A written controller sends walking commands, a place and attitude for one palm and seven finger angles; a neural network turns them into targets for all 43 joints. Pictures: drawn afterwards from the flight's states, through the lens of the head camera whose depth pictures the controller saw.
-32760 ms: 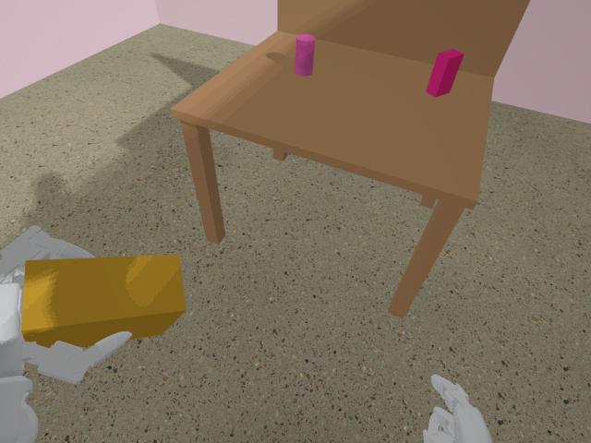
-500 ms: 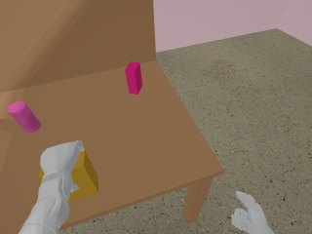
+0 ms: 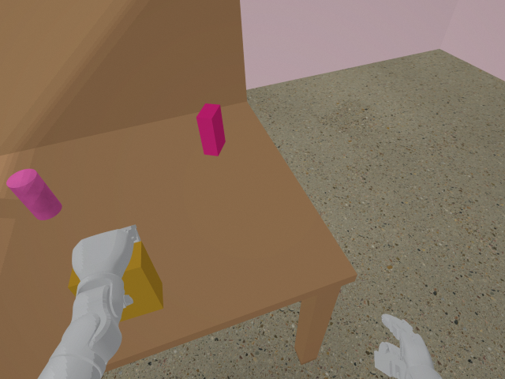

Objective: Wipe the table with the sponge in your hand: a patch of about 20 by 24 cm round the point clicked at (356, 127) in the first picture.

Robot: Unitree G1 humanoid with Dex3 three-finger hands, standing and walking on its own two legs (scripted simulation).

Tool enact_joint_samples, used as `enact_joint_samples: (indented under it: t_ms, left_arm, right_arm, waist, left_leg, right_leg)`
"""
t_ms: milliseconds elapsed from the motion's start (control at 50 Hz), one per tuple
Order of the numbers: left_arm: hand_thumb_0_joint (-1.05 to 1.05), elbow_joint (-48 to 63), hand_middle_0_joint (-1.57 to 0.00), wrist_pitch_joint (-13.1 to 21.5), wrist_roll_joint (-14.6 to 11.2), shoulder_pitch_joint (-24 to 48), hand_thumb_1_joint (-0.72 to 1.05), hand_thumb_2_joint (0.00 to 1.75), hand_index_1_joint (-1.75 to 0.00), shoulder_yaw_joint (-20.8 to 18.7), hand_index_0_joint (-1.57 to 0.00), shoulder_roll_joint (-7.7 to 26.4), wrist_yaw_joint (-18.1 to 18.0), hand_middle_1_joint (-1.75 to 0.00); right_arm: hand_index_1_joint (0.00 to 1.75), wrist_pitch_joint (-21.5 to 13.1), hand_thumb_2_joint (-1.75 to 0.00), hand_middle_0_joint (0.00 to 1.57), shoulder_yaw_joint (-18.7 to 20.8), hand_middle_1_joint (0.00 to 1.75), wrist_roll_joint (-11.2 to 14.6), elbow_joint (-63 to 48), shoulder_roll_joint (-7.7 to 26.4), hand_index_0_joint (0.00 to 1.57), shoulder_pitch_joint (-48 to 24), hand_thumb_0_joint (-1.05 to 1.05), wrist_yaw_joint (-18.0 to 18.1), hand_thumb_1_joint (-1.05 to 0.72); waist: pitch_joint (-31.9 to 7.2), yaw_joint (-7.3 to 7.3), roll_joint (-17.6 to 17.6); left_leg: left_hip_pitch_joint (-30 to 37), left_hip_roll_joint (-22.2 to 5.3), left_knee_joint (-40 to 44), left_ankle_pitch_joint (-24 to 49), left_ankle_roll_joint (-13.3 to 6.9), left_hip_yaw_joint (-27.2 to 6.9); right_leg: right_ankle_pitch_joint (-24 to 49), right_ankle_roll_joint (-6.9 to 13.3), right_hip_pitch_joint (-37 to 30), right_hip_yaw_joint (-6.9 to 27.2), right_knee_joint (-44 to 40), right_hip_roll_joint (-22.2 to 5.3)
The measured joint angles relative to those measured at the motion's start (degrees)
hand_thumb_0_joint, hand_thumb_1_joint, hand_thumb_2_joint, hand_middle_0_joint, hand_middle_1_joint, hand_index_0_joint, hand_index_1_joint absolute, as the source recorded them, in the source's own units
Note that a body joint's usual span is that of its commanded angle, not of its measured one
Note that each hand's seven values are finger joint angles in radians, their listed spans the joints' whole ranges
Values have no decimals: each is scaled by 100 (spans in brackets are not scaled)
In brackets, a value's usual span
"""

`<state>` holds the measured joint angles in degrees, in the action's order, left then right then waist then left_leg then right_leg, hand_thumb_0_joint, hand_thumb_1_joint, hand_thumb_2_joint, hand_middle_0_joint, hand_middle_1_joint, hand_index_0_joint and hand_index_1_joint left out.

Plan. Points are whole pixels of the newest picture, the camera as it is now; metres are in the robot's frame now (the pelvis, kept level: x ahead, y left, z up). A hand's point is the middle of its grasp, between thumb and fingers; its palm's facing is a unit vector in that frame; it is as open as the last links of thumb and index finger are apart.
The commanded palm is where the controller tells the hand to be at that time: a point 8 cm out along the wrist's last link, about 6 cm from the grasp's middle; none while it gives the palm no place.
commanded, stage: move the sponge above the wiping area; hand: left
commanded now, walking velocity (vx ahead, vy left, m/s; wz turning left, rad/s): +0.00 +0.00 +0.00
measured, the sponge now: (125, 291) +0.26 +0.28 -0.04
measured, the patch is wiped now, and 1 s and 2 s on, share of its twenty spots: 0.00 0.00 0.05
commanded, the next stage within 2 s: lower the sponge onto the table in 0.28 s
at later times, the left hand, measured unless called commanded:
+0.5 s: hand (116, 276) +0.26 +0.28 +0.02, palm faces -0.07 -0.08 -0.99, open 10.2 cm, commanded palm +0.24 +0.27 +0.08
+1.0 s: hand (119, 284) +0.25 +0.27 +0.00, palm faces -0.12 -0.09 -0.99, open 10.2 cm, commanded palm +0.24 +0.28 +0.06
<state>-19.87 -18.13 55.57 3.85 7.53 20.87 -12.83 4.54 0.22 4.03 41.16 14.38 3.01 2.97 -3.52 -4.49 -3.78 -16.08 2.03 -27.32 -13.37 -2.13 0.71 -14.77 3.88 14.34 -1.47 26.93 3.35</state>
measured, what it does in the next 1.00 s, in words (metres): stands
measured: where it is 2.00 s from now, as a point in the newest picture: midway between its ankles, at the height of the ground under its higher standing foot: outside the picture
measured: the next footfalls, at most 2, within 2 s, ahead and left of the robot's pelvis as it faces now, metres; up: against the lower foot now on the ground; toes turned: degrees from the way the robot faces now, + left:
none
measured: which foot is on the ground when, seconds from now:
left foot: down 0.00-1.00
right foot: down 0.00-1.00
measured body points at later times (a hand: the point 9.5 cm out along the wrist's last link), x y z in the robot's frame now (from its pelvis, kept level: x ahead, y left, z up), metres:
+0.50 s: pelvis +0.00 -0.01 +0.00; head +0.00 -0.04 +0.45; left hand +0.26 +0.27 +0.07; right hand +0.22 -0.23 -0.09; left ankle +0.01 +0.10 -0.74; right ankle -0.01 -0.08 -0.74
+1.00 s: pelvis +0.00 -0.01 +0.00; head +0.00 -0.03 +0.45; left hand +0.26 +0.27 +0.05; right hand +0.21 -0.24 -0.10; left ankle +0.01 +0.10 -0.74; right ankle -0.01 -0.08 -0.74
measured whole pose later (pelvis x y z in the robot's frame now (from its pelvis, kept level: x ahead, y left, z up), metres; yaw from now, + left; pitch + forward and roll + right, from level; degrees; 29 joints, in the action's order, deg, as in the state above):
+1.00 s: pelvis +0.00 -0.01 +0.00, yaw +0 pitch +2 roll +0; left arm -21.0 -15.6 55.9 1.7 6.7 21.0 -12.2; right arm 4.1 1.1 3.7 41.0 14.9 3.4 3.1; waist -3.4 -4.7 -3.3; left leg -16.6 1.5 -28.1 -13.6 -1.6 0.5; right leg -14.8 4.5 14.8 -1.6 27.3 4.0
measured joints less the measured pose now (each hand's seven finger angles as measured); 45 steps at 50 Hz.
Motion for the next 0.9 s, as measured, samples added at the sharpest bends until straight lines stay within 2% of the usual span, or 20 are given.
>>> enact_joint_samples:
  t_ms: [140,260,360,600,820,900]
  left_arm:
    - [0,94,-72,-166,-82,-218,-51,104,-132,-94,-73,34,179,-133]
    - [0,193,-72,65,-59,-370,-51,104,-132,-134,-73,150,255,-133]
    - [0,237,-72,222,-27,-333,-51,104,-132,-126,-74,176,177,-133]
    - [0,171,-72,-20,-46,-188,-51,104,-132,-18,-73,-1,163,-133]
    - [0,55,-72,-41,-36,-226,-51,104,-132,-101,-73,88,184,-133]
    - [0,-18,-72,71,-39,-222,-51,104,-132,-84,-73,63,189,-133]
  right_arm:
    - [30,68,-90,20,-39,30,1,-63,13,20,-13,1,-29,-90]
    - [30,-16,-90,20,16,30,-32,-71,72,20,-10,1,17,-90]
    - [30,-93,-90,20,69,30,-42,-22,89,20,-34,1,47,-90]
    - [30,-7,-90,20,-9,30,-5,-50,0,20,-60,1,-6,-90]
    - [30,10,-90,20,0,30,-4,-35,30,20,-13,1,11,-90]
    - [30,-25,-90,20,51,30,-15,-34,63,20,19,1,11,-90]
  waist:
    - [-17,23,4]
    - [59,-38,29]
    - [75,-88,18]
    - [-1,-30,-19]
    - [21,-19,14]
    - [21,-30,20]
  left_leg:
    - [102,-29,65,3,22,14]
    - [126,-54,22,-19,43,-27]
    - [95,-60,-5,-19,52,-45]
    - [105,-39,61,21,50,-10]
    - [101,-60,34,5,58,-19]
    - [31,-53,-9,-2,52,-34]
  right_leg:
    - [9,27,-91,22,-58,31]
    - [8,54,-150,-15,-76,59]
    - [14,63,-131,-33,-69,66]
    - [13,56,-89,4,-38,44]
    - [22,67,-106,1,-56,67]
    - [14,62,-46,-16,-25,61]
